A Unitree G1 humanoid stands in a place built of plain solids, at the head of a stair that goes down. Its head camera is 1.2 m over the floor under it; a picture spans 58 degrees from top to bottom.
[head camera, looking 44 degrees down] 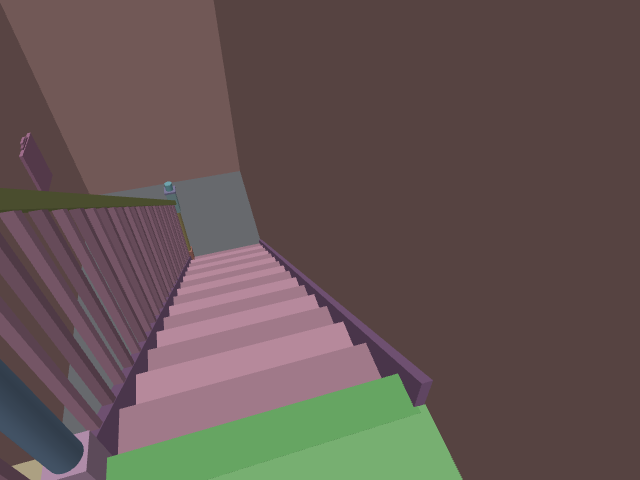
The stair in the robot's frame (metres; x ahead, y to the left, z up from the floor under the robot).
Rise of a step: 0.18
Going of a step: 0.23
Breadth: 0.86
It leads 17 degrees to the left of straight ahead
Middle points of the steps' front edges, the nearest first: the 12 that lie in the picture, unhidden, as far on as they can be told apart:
0.54 0.16 0.00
0.76 0.24 -0.18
0.98 0.31 -0.36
1.20 0.38 -0.54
1.42 0.44 -0.72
1.64 0.51 -0.90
1.86 0.58 -1.08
2.08 0.65 -1.26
2.31 0.71 -1.44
2.53 0.78 -1.62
2.75 0.85 -1.80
2.97 0.91 -1.98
